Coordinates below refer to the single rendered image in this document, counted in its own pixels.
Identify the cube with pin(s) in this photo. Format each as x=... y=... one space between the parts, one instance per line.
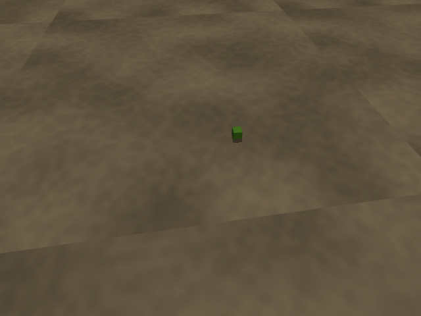
x=237 y=132

